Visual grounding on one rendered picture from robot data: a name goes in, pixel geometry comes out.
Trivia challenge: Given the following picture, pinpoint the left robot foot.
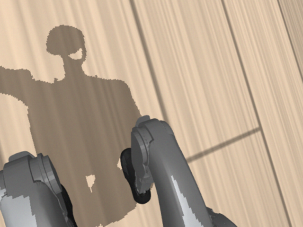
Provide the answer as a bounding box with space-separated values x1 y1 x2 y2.
61 184 77 227

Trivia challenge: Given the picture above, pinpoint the right robot hand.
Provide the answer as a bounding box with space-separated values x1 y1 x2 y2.
206 207 237 227

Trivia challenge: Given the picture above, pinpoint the right robot foot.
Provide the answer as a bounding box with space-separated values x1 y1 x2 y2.
120 148 151 204

